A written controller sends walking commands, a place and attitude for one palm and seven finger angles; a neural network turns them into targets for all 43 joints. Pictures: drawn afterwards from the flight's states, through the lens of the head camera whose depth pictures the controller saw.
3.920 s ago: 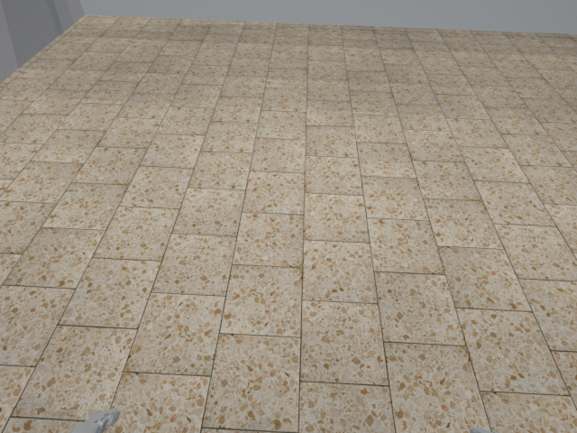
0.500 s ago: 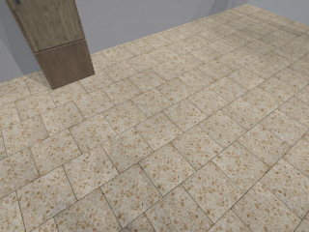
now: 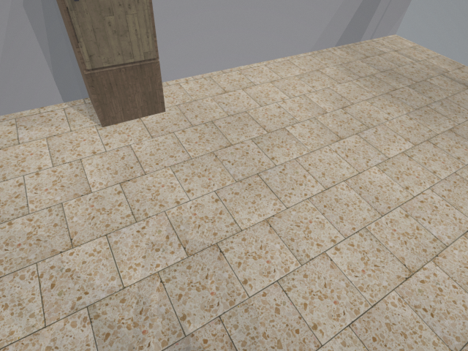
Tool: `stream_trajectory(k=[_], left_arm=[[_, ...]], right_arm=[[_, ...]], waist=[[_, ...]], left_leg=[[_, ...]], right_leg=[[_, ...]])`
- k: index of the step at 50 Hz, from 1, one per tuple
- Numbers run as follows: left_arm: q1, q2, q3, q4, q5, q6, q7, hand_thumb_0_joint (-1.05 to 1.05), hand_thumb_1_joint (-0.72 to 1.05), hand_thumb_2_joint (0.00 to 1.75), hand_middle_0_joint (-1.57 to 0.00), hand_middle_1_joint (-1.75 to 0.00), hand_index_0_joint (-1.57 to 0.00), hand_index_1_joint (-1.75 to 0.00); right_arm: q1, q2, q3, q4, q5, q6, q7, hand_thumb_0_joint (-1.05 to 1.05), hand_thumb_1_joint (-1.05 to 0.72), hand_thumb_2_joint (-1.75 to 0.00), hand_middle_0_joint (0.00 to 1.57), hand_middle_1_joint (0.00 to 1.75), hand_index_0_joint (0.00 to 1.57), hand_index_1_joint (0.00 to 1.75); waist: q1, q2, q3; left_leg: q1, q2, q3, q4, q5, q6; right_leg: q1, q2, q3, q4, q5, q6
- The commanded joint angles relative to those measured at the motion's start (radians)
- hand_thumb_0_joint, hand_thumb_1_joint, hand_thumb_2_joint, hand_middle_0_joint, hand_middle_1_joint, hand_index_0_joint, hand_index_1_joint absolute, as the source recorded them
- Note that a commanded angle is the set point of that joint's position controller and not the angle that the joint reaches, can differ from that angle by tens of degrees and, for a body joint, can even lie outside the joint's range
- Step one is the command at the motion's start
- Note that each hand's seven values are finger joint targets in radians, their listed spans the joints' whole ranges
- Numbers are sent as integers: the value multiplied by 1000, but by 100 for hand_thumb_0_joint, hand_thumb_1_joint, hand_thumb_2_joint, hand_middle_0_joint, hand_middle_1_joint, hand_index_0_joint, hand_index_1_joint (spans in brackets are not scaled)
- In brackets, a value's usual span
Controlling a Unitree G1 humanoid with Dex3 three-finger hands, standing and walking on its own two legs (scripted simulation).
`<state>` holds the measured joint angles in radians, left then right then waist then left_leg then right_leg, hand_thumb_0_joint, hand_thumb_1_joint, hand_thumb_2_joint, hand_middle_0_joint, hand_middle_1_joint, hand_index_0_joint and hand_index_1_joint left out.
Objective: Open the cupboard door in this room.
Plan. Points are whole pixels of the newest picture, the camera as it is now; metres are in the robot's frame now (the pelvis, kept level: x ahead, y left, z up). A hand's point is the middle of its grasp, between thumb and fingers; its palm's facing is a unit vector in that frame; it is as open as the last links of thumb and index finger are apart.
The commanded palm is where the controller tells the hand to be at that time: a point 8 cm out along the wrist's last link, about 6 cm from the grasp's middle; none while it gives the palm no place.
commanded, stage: turn or walk to find it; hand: left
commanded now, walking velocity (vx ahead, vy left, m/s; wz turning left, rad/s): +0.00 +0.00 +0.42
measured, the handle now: out of the picture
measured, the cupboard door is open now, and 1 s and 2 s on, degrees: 0 0 0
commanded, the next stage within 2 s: stand and wait in 0.40 s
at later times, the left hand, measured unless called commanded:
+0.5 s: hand out of the picture -0.03 +0.19 -0.18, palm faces +0.21 -0.95 -0.22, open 7.4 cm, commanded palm none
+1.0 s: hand out of the picture +0.01 +0.22 -0.15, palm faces +0.31 -0.91 -0.28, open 7.4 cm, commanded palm none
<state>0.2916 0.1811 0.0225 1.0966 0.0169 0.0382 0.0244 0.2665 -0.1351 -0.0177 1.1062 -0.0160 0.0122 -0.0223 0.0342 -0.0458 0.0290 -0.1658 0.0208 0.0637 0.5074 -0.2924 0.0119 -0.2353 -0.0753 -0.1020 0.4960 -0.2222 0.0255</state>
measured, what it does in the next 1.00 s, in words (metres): lifts its right foot, turning left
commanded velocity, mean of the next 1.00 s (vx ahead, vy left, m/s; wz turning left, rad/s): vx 0.00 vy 0.00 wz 0.38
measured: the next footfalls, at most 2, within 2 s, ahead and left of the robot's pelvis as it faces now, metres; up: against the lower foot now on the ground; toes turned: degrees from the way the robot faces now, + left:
right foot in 1.02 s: +0.03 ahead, -0.10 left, +0.00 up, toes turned +16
left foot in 1.50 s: -0.11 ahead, +0.10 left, +0.00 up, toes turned +38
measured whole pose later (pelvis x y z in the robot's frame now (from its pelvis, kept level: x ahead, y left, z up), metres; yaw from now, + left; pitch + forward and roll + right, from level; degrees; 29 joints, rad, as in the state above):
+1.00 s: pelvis -0.03 +0.00 +0.00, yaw +18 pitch +1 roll +1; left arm 0.12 0.20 0.05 0.94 0.01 0.04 0.02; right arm 0.25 -0.20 -0.05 1.00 -0.02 0.03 -0.01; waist -0.04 0.04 0.06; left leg -0.28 -0.06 -0.03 0.49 -0.22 0.03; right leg -0.28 -0.04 -0.04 0.62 -0.35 0.06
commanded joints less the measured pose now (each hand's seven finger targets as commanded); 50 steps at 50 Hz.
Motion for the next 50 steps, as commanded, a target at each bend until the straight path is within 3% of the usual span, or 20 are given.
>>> stream_trajectory(k=[1,6,13,15,17,19,21,23,25,27,28,29,30,32,33,36,44,47,49,50], left_arm=[[41,53,0,-6,0,-22,2,0,90,90,-20,-30,-20,-30],[54,66,8,4,7,-14,2,0,90,90,-20,-30,-20,-30],[75,80,31,-45,12,-24,6,0,90,90,-20,-30,-20,-30],[65,117,45,-65,13,-29,8,0,90,90,-20,-30,-20,-30],[71,177,63,-88,12,-31,14,0,90,90,-20,-30,-20,-30],[38,166,65,-110,15,-32,21,0,90,90,-20,-30,-20,-30],[-16,165,66,-130,21,-37,21,0,90,90,-20,-30,-20,-30],[-5,175,66,-125,29,-38,21,0,90,90,-20,-30,-20,-30],[9,180,63,-111,25,-36,19,0,90,90,-20,-30,-20,-30],[-3,178,62,-114,8,-26,14,0,90,90,-20,-30,-20,-30],[-1,137,55,-132,-2,-19,10,0,90,90,-20,-30,-20,-30],[-42,92,43,-167,-4,-14,4,0,90,90,-20,-30,-20,-30],[-89,104,45,-186,3,-7,6,0,90,90,-20,-30,-20,-30],[-112,105,53,-163,7,6,5,0,90,90,-20,-30,-20,-30],[-104,108,53,-157,5,3,1,0,90,90,-20,-30,-20,-30],[-83,91,50,-151,1,-6,-4,0,90,90,-20,-30,-20,-30],[-172,82,43,-210,-8,-12,3,0,90,90,-20,-30,-20,-30],[-118,90,43,-205,-14,-19,6,0,90,90,-20,-30,-20,-30],[-68,109,48,-193,-13,-30,9,0,90,90,-20,-30,-20,-30],[-38,151,56,-188,-6,-39,13,0,90,90,-20,-30,-20,-30]], right_arm=[[-9,-140,-22,-39,5,-24,-17,0,-90,-90,20,30,20,30],[-17,-167,-37,-55,6,-1,-5,0,-90,-90,20,30,20,30],[-27,-180,-57,-108,2,11,6,0,-90,-90,20,30,20,30],[-12,-153,-55,-124,1,16,12,0,-90,-90,20,30,20,30],[8,-120,-56,-136,0,25,16,0,-90,-90,20,30,20,30],[-16,-140,-69,-152,-1,30,21,0,-90,-90,20,30,20,30],[-9,-113,-62,-141,2,26,28,0,-90,-90,20,30,20,30],[-23,-86,-49,-145,6,17,29,0,-90,-90,20,30,20,30],[-4,-74,-42,-134,8,9,25,0,-90,-90,20,30,20,30],[49,-107,-43,-115,5,-1,24,0,-90,-90,20,30,20,30],[59,-175,-55,-119,-2,-10,22,0,-90,-90,20,30,20,30],[60,-254,-71,-137,-7,-13,17,0,-90,-90,20,30,20,30],[47,-284,-80,-141,-14,-6,10,0,-90,-90,20,30,20,30],[-8,-240,-66,-140,-11,-14,-7,0,-90,-90,20,30,20,30],[-32,-228,-61,-150,-9,-14,-8,0,-90,-90,20,30,20,30],[-25,-223,-61,-155,-6,-21,-10,0,-90,-90,20,30,20,30],[33,-240,-81,-154,-13,-6,-5,0,-90,-90,20,30,20,30],[-4,-247,-85,-168,-12,0,2,0,-90,-90,20,30,20,30],[-24,-241,-86,-177,-4,3,8,0,-90,-90,20,30,20,30],[-22,-209,-82,-181,4,2,14,0,-90,-90,20,30,20,30]], waist=[[4,192,74],[-4,124,131],[-6,75,63],[-11,-40,33],[-1,-244,-10],[-2,-211,-37],[-27,-125,-41],[-13,-122,-49],[-18,-125,-59],[-48,-46,-66],[-52,147,-68],[-61,366,-13],[-76,299,12],[-49,294,48],[-40,238,51],[-33,171,-17],[-78,163,-69],[-52,182,-101],[-22,148,-116],[-11,47,-129]], left_leg=[[-131,155,-161,-257,83,40],[-241,145,-208,-296,-194,47],[-261,113,-225,-187,-132,63],[-280,40,-148,-50,-99,36],[-281,-32,-31,229,-120,0],[-301,-1,-55,511,-209,-4],[-288,23,-45,499,-195,-17],[-251,22,-11,344,-204,-29],[-173,3,22,170,-121,-37],[-3,11,13,-45,78,-35],[37,131,-158,-146,166,5],[13,312,-396,-240,325,92],[-76,365,-411,-256,334,169],[-86,280,-341,-244,378,143],[-76,256,-307,-223,406,141],[30,216,-248,-187,517,144],[106,226,-348,-139,612,177],[59,197,-361,-101,624,157],[-44,142,-344,-50,502,102],[-171,89,-293,12,318,48]], right_leg=[[59,-21,36,-47,26,2],[43,-24,15,-20,-40,16],[14,-45,49,-18,-75,10],[8,-124,131,-105,-164,-24],[3,-302,285,-262,-287,-121],[-27,-355,289,-284,-184,-181],[-19,-312,167,-221,-25,-160],[26,-292,101,-153,137,-150],[34,-267,70,-89,213,-133],[-60,-224,-5,28,141,-62],[-152,-139,-62,168,4,-6],[-290,-41,-66,340,-286,49],[-260,-37,16,465,-349,33],[-295,-47,81,566,-261,33],[-293,-39,80,589,-225,32],[-288,-23,75,561,-178,48],[-212,19,85,315,-237,49],[-89,44,72,138,-171,37],[74,39,63,-79,14,33],[218,-45,131,-163,94,14]])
